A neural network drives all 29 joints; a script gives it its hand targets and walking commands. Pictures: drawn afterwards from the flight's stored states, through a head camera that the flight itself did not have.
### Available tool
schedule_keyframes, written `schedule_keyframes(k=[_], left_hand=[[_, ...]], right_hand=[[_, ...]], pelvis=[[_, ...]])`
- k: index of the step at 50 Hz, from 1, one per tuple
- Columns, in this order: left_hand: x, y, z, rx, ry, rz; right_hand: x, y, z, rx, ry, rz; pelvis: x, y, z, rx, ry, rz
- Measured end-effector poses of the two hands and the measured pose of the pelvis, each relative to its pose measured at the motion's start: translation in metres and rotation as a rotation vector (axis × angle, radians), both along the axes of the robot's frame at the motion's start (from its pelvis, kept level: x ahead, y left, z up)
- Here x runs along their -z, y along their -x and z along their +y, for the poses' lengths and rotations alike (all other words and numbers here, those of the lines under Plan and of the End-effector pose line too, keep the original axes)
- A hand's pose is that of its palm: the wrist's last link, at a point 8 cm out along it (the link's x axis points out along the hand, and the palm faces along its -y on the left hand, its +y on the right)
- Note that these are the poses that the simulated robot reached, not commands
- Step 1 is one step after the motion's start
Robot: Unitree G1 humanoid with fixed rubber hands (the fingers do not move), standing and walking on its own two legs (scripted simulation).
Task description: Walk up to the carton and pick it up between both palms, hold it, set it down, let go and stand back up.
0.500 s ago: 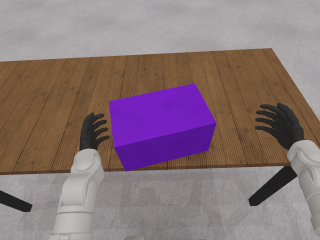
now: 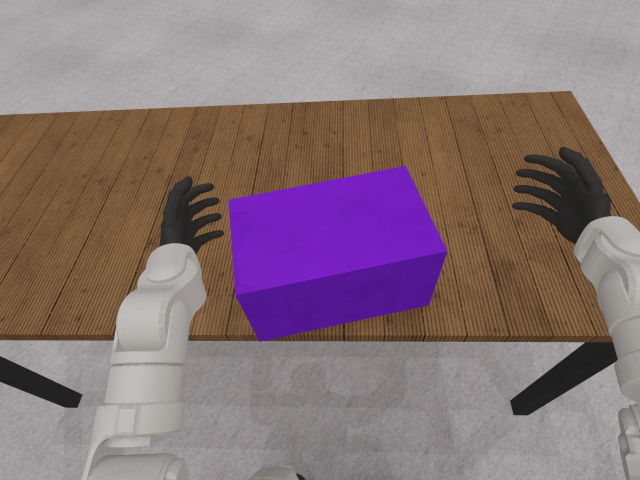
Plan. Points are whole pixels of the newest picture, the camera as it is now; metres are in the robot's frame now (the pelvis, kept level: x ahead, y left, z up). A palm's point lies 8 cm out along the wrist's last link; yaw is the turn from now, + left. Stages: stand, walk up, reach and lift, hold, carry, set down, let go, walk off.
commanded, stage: reach and lift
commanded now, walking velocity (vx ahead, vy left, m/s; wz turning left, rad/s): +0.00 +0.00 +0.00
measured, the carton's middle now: (332, 254) +0.42 +0.05 -0.02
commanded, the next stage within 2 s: none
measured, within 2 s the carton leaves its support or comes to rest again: neither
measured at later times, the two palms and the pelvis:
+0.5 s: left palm (187, 241) +0.36 +0.23 +0.08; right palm (551, 207) +0.43 -0.23 +0.08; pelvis +0.00 +0.00 +0.00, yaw +0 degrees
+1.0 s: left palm (208, 277) +0.35 +0.22 +0.01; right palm (512, 241) +0.44 -0.21 +0.00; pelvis +0.01 +0.00 +0.00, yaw +0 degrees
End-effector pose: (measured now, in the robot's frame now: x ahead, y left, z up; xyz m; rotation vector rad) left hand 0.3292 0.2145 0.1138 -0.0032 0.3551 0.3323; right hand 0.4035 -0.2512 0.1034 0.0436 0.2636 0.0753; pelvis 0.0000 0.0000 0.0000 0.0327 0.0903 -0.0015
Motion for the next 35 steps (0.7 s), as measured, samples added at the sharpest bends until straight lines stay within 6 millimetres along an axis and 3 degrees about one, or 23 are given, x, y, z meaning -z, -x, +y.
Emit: schedule_keyframes(k=[15,22,31,35], left_hand=[[-0.006,-0.029,0.007,-0.017,0.018,0.002],[0.020,-0.029,0.010,-0.035,0.018,0.027],[0.048,-0.021,0.011,-0.061,0.031,-0.019],[0.070,-0.016,0.011,-0.067,0.041,0.009]], right_hand=[[-0.017,-0.030,0.009,0.014,-0.006,0.015],[0.007,-0.030,0.011,0.028,-0.001,0.079],[0.036,-0.026,0.037,-0.006,-0.016,0.056],[0.054,-0.022,0.046,-0.014,-0.009,0.083]], pelvis=[[0.000,0.000,0.000,0.000,0.000,0.000],[0.000,-0.001,0.000,0.000,0.000,0.002],[0.000,-0.001,0.000,0.000,0.000,0.003],[0.000,-0.001,0.000,-0.001,0.000,0.015]])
